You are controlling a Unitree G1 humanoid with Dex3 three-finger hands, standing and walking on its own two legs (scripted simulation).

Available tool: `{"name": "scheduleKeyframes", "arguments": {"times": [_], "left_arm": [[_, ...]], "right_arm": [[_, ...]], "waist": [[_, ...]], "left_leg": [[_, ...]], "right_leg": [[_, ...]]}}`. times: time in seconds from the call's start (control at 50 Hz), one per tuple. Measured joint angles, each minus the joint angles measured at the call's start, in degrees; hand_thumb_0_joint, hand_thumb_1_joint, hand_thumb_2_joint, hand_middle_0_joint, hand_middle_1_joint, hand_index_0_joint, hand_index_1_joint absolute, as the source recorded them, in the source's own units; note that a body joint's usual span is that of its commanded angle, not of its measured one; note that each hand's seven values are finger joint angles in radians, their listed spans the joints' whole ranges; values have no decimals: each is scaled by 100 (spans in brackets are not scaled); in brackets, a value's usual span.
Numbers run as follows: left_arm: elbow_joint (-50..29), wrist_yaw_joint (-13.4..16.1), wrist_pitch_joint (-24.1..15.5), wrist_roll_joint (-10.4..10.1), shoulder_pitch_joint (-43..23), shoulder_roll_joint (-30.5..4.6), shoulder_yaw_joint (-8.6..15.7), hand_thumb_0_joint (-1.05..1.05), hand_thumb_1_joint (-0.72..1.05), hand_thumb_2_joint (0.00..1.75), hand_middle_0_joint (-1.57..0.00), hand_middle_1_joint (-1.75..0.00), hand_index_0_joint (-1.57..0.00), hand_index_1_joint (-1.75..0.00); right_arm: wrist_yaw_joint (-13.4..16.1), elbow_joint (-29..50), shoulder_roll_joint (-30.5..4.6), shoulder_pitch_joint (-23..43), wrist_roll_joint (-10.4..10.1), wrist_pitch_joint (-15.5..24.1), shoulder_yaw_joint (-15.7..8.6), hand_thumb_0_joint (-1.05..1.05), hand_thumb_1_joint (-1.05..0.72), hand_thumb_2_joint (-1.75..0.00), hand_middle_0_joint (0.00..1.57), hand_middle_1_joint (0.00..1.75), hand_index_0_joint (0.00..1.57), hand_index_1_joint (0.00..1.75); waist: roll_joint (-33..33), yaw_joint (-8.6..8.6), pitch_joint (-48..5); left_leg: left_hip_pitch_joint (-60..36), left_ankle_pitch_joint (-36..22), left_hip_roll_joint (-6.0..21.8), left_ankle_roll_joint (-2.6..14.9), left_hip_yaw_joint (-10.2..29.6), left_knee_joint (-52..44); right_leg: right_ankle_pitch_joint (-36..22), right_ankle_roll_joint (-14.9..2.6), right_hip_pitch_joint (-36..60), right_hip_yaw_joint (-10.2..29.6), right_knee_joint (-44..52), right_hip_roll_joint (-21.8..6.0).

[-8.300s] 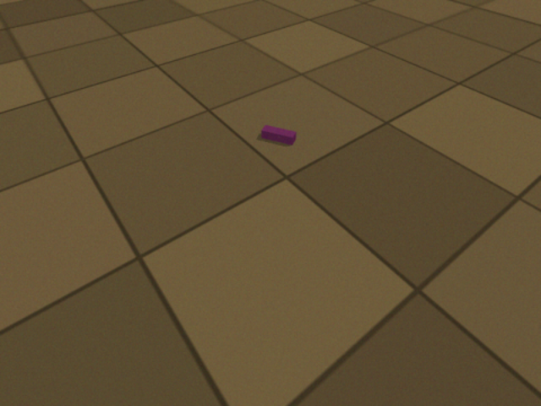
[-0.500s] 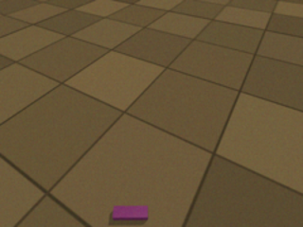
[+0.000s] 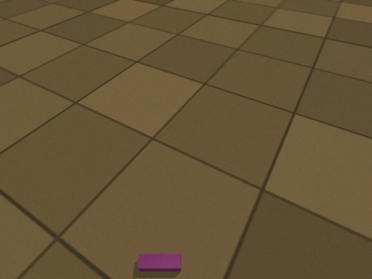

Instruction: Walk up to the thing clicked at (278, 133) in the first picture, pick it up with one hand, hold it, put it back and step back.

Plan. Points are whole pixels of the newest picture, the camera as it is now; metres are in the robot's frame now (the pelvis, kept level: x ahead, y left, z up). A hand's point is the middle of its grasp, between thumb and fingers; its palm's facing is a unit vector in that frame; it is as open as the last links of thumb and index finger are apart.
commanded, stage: stand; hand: left
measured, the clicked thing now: (160, 262) +0.37 +0.14 -0.75
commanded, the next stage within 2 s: walk up in 0.06 s
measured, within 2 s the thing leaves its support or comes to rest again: neither
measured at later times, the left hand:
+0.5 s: hand out of the picture +0.03 +0.16 -0.17, palm faces -0.08 -0.93 -0.37, open 7.4 cm
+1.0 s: hand out of the picture +0.04 +0.19 -0.16, palm faces +0.05 -0.91 -0.42, open 7.4 cm
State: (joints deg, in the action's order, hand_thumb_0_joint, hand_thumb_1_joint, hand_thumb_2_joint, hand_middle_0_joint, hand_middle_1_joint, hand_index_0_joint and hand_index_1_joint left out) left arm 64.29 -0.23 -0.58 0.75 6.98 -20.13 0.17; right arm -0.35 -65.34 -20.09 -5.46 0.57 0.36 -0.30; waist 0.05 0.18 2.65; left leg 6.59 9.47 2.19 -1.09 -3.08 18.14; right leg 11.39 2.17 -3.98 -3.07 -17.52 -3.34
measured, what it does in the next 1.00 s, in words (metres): steps to the right: right foot, then left foot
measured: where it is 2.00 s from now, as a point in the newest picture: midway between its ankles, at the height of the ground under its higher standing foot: outside the picture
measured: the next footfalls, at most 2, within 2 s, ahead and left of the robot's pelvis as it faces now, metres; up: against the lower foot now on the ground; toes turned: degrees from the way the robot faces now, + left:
right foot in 0.36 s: +0.00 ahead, -0.24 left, +0.00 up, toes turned +0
left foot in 0.64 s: -0.01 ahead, +0.02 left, +0.00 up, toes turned +0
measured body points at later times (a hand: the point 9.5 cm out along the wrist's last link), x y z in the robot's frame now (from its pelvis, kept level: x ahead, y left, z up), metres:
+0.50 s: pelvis -0.05 -0.10 -0.03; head +0.00 -0.11 +0.42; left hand +0.04 +0.21 -0.15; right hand +0.01 -0.46 -0.14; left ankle -0.04 +0.07 -0.70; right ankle -0.03 -0.24 -0.75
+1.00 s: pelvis -0.05 -0.09 -0.02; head -0.02 -0.10 +0.43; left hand +0.04 +0.23 -0.13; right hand +0.07 -0.40 -0.14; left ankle -0.04 +0.02 -0.75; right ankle -0.03 -0.24 -0.75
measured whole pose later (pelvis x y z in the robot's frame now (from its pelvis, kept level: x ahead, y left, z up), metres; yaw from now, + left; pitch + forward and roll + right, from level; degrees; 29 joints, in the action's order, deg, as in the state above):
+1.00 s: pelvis -0.05 -0.09 -0.02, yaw +2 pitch -3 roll +0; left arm 55.9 1.0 -1.3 0.5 7.3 -22.1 1.5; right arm -1.6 -54.7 -22.0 -7.5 0.9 -0.8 -2.9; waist -0.9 -0.6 5.2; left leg 13.9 18.0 -2.1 1.4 1.1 34.8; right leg 18.8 1.2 -14.3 -0.6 -35.6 -3.7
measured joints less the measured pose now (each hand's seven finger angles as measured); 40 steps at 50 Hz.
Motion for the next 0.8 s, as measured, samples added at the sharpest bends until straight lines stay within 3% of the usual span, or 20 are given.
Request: {"name": "scheduleKeyframes", "arguments": {"times": [0.06, 0.1, 0.16, 0.22, 0.26, 0.34, 0.36, 0.38, 0.4, 0.44, 0.5, 0.6, 0.62, 0.66, 0.68, 0.74, 0.8], "left_arm": [[-4, 0, -2, -3, 6, 1, -1, 0, 90, 90, -20, -30, -20, -30], [-208, -102, 165, 99, -3, -73, 150, 0, 90, 90, -20, -30, -20, -30], [-635, -201, 499, 171, -95, -319, 386, 0, 90, 90, -20, -30, -20, -30], [-1027, -277, 642, 135, -88, -548, 544, 0, 90, 90, -20, -30, -20, -30], [-1211, -329, 660, 109, -39, -627, 608, 0, 90, 90, -20, -30, -20, -30], [-1355, -374, 587, 94, 121, -632, 620, 0, 90, 90, -20, -30, -19, -30], [-1345, -366, 534, 101, 187, -626, 619, 0, 90, 90, -20, -30, -20, -30], [-1303, -336, 486, 123, 207, -552, 633, 0, 90, 90, -20, -30, -20, -30], [-1286, -310, 457, 158, 238, -462, 615, 0, 90, 90, -20, -30, -20, -30], [-1270, -278, 432, 203, 312, -282, 506, 0, 90, 90, -20, -30, -20, -30], [-1220, -197, 371, 170, 366, -1, 343, 0, 90, 90, -20, -30, -20, -30], [-1253, -98, 156, 116, 371, 117, 251, 0, 90, 90, -20, -30, -20, -30], [-1272, -79, 121, 91, 350, 105, 240, 0, 90, 90, -20, -30, -20, -30], [-1276, -31, 91, 19, 276, 21, 231, 0, 89, 90, -20, -30, -20, -30], [-1247, -2, 101, -23, 242, -10, 232, 0, 89, 90, -20, -30, -20, -30], [-1119, 68, 88, -83, 158, -37, 210, 0, 90, 90, -20, -30, -20, -30], [-1021, 93, -40, -50, 156, -62, 185, 0, 90, 90, -20, -30, -20, -30]], "right_arm": [[1, 9, 1, -6, -4, 3, 3, 0, -91, -90, 20, 30, 20, 30], [69, 146, 37, -40, -43, 38, -66, 0, -90, -90, 20, 30, 20, 30], [244, 504, 84, -174, -58, 131, -234, 0, -90, -90, 21, 30, 21, 30], [375, 748, -19, -350, 31, 135, -352, 0, -90, -90, 21, 30, 21, 30], [401, 874, -173, -432, 92, 108, -413, 0, -90, -90, 21, 30, 21, 30], [333, 1114, -543, -478, 157, 21, -510, 0, -90, -90, 21, 30, 21, 30], [309, 1176, -621, -479, 158, -14, -520, 0, -90, -90, 21, 30, 21, 30], [300, 1222, -716, -457, 146, -55, -536, 0, -90, -90, 21, 30, 21, 30], [315, 1239, -768, -441, 113, -109, -549, 0, -90, -90, 20, 30, 20, 30], [354, 1210, -769, -416, 35, -201, -552, 1, -90, -90, 20, 30, 20, 30], [302, 1167, -728, -511, -80, -162, -477, 1, -91, -90, 20, 30, 20, 30], [112, 1024, -392, -819, 5, -183, -286, 0, -91, -90, 20, 30, 20, 30], [84, 1005, -325, -841, 28, -189, -263, 1, -91, -90, 20, 30, 20, 30], [51, 965, -144, -800, 90, -168, -242, 1, -91, -90, 20, 30, 20, 30], [27, 969, -63, -779, 116, -151, -232, 1, -91, -90, 20, 30, 20, 30], [-66, 1023, 21, -717, 101, -134, -199, 1, -90, -90, 20, 30, 20, 30], [-81, 1055, 30, -571, 35, -174, -174, 1, -90, -90, 20, 30, 20, 30]], "waist": [[-1, 4, -2], [78, -13, 44], [209, 11, 283], [320, -19, 431], [356, -45, 510], [236, -32, 611], [189, -20, 597], [25, 16, 652], [-81, 60, 683], [-95, 16, 681], [-210, -16, 610], [-148, -7, 425], [-123, 2, 419], [80, -6, 497], [178, -23, 514], [90, -5, 469], [-58, 13, 399]], "left_leg": [[-5, -2, -2, 2, -2, -3], [136, 35, -11, 16, -24, 141], [383, 69, 86, 10, 28, 406], [605, 134, 230, -51, 44, 685], [739, 225, 327, -116, 27, 924], [1111, 539, 630, -212, 77, 1658], [1266, 685, 722, -169, 120, 1958], [1426, 894, 857, 16, 270, 2318], [1601, 1394, 778, 126, 551, 2749], [1854, 2068, 268, 201, 943, 3690], [1950, 1939, -159, 206, 998, 4192], [1337, 2040, -296, 197, 604, 2909], [1177, 1925, -312, 222, 556, 2544], [933, 1049, -439, 216, 467, 1983], [873, 936, -498, 194, 421, 1881], [856, 988, -413, 183, 492, 1871], [840, 989, -317, 142, 593, 1884]], "right_leg": [[-3, 2, 4, 2, 3, -2], [140, -53, -278, 38, -416, -23], [1318, -179, -1149, 410, -2383, 213], [1606, -305, -1810, 836, -3862, 364], [1567, -312, -1929, 984, -3914, 267], [1362, -281, -1598, 796, -2709, 7], [1106, -233, -1440, 717, -2310, 17], [939, -94, -1413, 614, -2302, 150], [966, -38, -1457, 533, -2445, 224], [983, -65, -1513, 569, -2523, 225], [824, -146, -1432, 525, -2234, 262], [853, -204, -1362, 281, -2154, 206], [889, -195, -1379, 233, -2209, 180], [981, -155, -1409, 267, -2383, 36], [984, -156, -1410, 320, -2409, -23], [1019, -256, -1278, 336, -2199, 138], [707, -192, -1099, 233, -1873, 228]]}}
